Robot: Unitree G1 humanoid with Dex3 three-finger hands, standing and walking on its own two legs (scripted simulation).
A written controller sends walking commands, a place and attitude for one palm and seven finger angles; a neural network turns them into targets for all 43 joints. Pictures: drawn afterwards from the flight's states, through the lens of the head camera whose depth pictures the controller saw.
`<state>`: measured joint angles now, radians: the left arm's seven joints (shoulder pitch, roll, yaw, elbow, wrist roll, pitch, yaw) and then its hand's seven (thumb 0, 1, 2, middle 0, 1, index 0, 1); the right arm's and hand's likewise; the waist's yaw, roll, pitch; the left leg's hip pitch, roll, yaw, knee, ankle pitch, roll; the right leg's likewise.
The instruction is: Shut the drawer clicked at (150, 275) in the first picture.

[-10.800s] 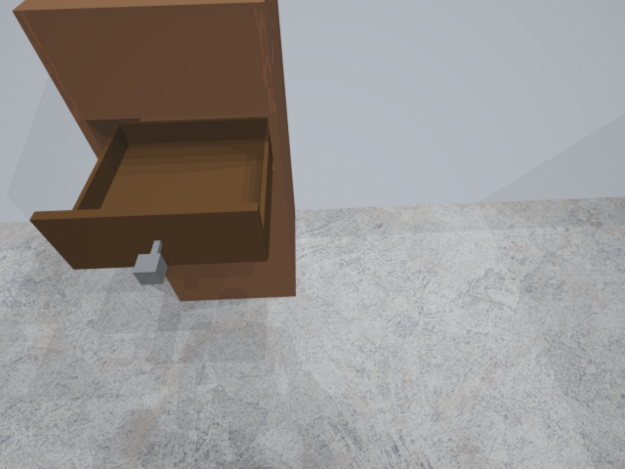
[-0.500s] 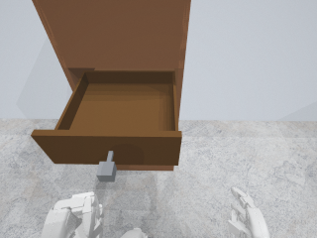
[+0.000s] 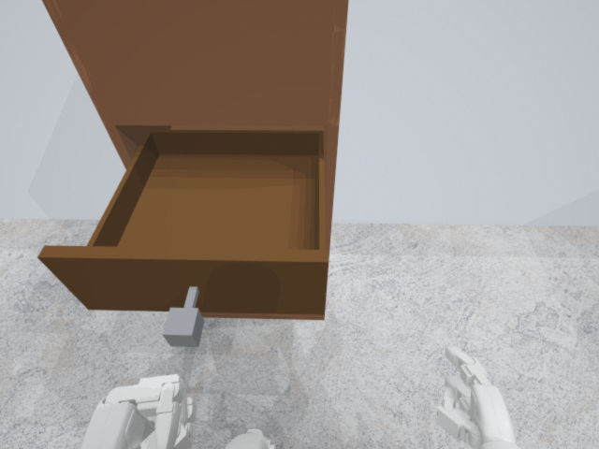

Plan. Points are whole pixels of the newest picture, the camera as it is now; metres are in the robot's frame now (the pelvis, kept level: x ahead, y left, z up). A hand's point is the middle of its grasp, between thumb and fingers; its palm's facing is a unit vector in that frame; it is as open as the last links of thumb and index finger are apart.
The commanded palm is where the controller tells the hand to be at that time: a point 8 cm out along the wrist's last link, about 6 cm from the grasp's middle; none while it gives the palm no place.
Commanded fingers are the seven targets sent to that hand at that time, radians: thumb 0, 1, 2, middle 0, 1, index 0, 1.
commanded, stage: bring the fist close to the handle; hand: left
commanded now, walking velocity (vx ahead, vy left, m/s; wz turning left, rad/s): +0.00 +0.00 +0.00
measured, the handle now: (187, 313) +0.30 +0.18 +0.01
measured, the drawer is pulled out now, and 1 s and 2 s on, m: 0.30 0.30 0.25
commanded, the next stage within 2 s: push the drawer shut in 1.24 s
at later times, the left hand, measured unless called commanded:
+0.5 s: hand (192, 401) +0.18 +0.14 +0.04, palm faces +0.04 -1.00 -0.01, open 3.3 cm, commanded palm +0.15 +0.19 +0.04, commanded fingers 0.00 0.90 0.90 -1.40 -1.60 -1.40 -1.60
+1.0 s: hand (215, 386) +0.20 +0.12 +0.01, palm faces -0.03 -1.00 +0.02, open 3.3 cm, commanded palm +0.18 +0.18 +0.01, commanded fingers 0.00 0.90 0.90 -1.40 -1.60 -1.40 -1.60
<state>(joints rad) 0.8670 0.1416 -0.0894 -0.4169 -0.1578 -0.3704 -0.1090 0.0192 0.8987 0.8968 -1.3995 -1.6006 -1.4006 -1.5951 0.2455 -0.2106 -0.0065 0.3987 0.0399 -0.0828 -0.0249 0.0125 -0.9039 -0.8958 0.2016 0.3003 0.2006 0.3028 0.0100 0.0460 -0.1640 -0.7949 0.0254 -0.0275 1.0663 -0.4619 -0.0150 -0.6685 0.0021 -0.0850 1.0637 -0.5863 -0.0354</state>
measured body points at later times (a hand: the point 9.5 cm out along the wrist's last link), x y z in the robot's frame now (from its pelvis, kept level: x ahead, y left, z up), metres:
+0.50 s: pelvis +0.00 +0.01 -0.02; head +0.05 +0.01 +0.42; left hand +0.17 +0.19 +0.05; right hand +0.18 -0.22 -0.10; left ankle +0.04 +0.13 -0.67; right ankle -0.03 -0.09 -0.67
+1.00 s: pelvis -0.01 +0.02 -0.04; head +0.07 +0.02 +0.40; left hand +0.20 +0.18 +0.01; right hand +0.18 -0.21 -0.12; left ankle +0.04 +0.13 -0.67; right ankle -0.03 -0.09 -0.67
